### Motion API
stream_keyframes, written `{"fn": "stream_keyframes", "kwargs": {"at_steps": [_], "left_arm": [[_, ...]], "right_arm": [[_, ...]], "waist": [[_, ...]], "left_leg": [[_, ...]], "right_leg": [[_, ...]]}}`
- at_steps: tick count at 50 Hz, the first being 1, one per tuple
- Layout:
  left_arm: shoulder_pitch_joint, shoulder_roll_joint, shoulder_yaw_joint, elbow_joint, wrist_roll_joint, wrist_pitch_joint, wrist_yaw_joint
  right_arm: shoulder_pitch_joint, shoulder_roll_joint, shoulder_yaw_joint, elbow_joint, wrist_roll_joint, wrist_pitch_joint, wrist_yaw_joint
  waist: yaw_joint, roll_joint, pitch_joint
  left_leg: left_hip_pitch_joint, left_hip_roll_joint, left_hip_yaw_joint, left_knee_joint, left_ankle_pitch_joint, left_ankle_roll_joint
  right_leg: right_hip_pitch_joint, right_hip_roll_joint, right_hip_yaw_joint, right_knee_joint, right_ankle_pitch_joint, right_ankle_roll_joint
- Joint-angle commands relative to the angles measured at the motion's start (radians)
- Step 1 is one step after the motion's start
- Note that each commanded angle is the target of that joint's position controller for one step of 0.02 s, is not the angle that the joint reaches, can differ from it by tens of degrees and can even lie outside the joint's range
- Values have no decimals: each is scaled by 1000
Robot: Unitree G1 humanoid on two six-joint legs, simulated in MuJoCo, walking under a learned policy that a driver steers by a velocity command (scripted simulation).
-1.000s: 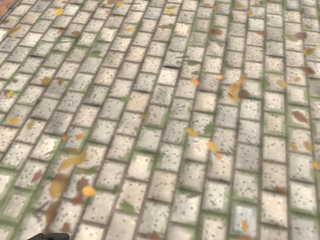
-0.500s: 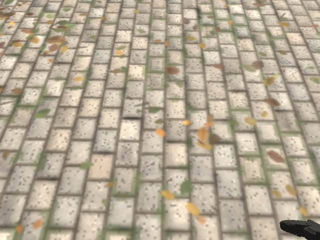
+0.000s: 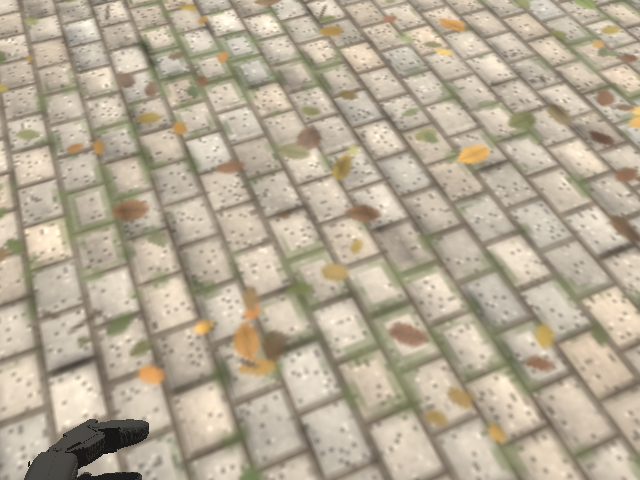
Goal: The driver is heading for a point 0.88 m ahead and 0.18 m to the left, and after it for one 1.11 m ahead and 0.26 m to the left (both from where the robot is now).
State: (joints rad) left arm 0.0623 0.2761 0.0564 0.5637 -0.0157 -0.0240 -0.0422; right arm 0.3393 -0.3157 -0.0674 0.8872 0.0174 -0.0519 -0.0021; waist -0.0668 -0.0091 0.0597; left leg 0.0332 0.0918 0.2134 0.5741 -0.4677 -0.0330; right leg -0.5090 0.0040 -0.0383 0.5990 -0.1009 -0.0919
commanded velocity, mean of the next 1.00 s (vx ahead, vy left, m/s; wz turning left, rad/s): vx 0.50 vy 0.00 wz -0.06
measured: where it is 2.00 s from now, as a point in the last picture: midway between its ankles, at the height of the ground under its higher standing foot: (257, 220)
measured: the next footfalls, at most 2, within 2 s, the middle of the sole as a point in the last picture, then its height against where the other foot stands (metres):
left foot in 0.50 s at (256, 468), level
right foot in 1.04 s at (367, 329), level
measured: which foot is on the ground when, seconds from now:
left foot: down 0.00-0.00, up 0.02-0.48, down 0.50-1.00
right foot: down 0.00-0.50, up 0.52-1.00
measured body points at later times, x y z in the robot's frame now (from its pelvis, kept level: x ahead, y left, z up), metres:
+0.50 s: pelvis +0.29 +0.03 +0.01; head +0.32 +0.03 +0.46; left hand +0.31 +0.32 -0.12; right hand +0.49 -0.22 -0.08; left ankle +0.43 +0.13 -0.72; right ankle +0.12 -0.09 -0.71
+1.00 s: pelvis +0.57 +0.02 +0.02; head +0.60 +0.01 +0.47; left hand +0.80 +0.24 -0.06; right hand +0.54 -0.27 -0.12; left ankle +0.43 +0.14 -0.72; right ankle +0.72 -0.12 -0.70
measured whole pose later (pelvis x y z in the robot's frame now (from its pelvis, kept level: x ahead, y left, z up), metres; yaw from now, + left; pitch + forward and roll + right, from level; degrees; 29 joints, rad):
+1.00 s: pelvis +0.57 +0.02 +0.02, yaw +0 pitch +2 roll +2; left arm 0.04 0.25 0.03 0.71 -0.01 -0.09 -0.03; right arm 0.38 -0.29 -0.05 0.92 0.02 -0.05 0.00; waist -0.09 -0.03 0.02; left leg 0.05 -0.04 0.00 0.27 -0.35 0.01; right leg -0.53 -0.05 0.03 0.49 0.00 -0.01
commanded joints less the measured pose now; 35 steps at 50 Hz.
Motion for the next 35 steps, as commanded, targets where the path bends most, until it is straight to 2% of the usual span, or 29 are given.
{"fn": "stream_keyframes", "kwargs": {"at_steps": [1,2,3,4,5,7,9,12,15,18,20,22,23,24,25,26,27,28,29,30,31,32,34,35], "left_arm": [[404,268,87,15,-1,-8,23],[361,208,65,27,8,-20,14],[304,186,57,33,5,-27,13],[239,154,46,37,6,-31,13],[196,122,35,32,14,-37,13],[169,115,33,36,19,-50,15],[177,130,36,58,16,-63,20],[210,140,37,93,15,-63,34],[249,159,40,125,10,-59,42],[302,173,45,168,1,-53,42],[317,178,49,191,-3,-45,46],[314,186,54,207,-5,-35,51],[304,191,56,210,-4,-30,53],[287,191,54,210,-2,-23,55],[296,161,40,207,7,-18,58],[410,72,9,181,20,-29,54],[444,36,-5,196,12,-47,49],[340,140,19,182,-13,-60,43],[252,159,24,154,-24,-68,42],[204,155,23,145,-12,-70,46],[203,145,27,147,-1,-66,48],[229,129,27,155,1,-57,48],[256,95,21,169,4,-42,50],[237,88,19,163,7,-38,51]], "right_arm": [[41,-73,17,-94,-15,-55,16],[-74,-150,-9,-124,30,-65,25],[-130,-133,-1,-146,35,-73,25],[-141,-121,-1,-137,14,-73,17],[-122,-123,-6,-126,1,-63,14],[-67,-93,-3,-103,-4,-40,15],[-86,-71,1,-106,-12,-23,11],[-187,-51,9,-134,-20,-24,11],[-287,-28,21,-156,-12,-35,24],[-358,-35,23,-179,-4,-41,38],[-377,-49,20,-195,-4,-45,48],[-352,-67,14,-194,-6,-49,55],[-312,-80,7,-184,-7,-50,55],[-217,-104,-8,-157,-9,-51,50],[-64,-153,-31,-115,-13,-51,41],[58,-253,-53,-101,-32,-49,35],[117,-227,-49,-77,-15,-44,43],[76,-154,-26,-83,1,-45,42],[-4,-128,-17,-97,-3,-43,38],[-67,-107,-9,-108,-13,-41,35],[-104,-83,-1,-115,-25,-43,36],[-122,-67,4,-116,-32,-46,36],[-121,-72,3,-106,-24,-55,34],[-115,-85,-1,-98,-21,-58,31]], "waist": [[176,-183,-496],[198,-102,-362],[168,-85,-230],[127,-35,-156],[91,-49,-123],[51,-61,-118],[43,-44,-87],[73,-37,-42],[113,-44,-14],[139,-48,12],[135,-53,19],[112,-65,5],[88,-77,-20],[33,-75,-80],[-32,-50,-194],[-15,138,-371],[-21,301,-455],[-45,200,-333],[-29,140,-208],[-6,84,-129],[26,89,-89],[53,109,-89],[73,107,-85],[74,98,-69]], "left_leg": [[-705,-99,-237,771,-132,32],[-792,-44,-287,807,-65,43],[-802,-2,-270,745,16,55],[-767,35,-262,665,85,53],[-699,59,-269,611,133,47],[-623,67,-265,568,189,26],[-642,67,-259,496,250,2],[-693,61,-257,304,423,-19],[-647,22,-232,103,579,-13],[-645,-1,-234,9,596,5],[-668,-7,-246,-37,540,34],[-634,-20,-240,-62,461,63],[-571,-41,-219,-69,420,79],[-434,-77,-182,-89,410,104],[-196,-58,-198,-65,438,138],[209,191,-556,-43,382,274],[355,288,-933,-229,146,358],[282,265,-881,-276,-5,308],[144,238,-755,-297,16,270],[6,203,-654,-321,111,258],[-97,170,-584,-349,203,251],[-152,148,-540,-374,261,249],[-200,133,-467,-414,355,265],[-210,132,-438,-431,400,273]], "right_leg": [[954,-391,847,-241,-129,-320],[859,-353,693,-272,-126,-259],[704,-307,542,-281,-66,-219],[566,-263,437,-299,14,-186],[464,-230,367,-328,96,-172],[372,-212,314,-390,145,-181],[331,-205,255,-430,183,-187],[342,-177,183,-453,180,-162],[343,-159,132,-460,114,-129],[408,-197,146,-444,73,-124],[488,-234,161,-405,105,-111],[548,-257,172,-356,188,-91],[565,-252,166,-306,303,-78],[559,-217,137,-189,466,-57],[476,-159,92,17,470,-25],[135,-46,46,398,140,42],[-102,81,130,610,-483,74],[-219,18,186,700,-465,59],[-255,-36,148,680,-367,47],[-231,-77,121,630,-286,47],[-179,-111,124,573,-226,50],[-120,-128,127,547,-191,55],[-91,-138,113,497,-165,72],[-110,-143,107,462,-136,84]]}}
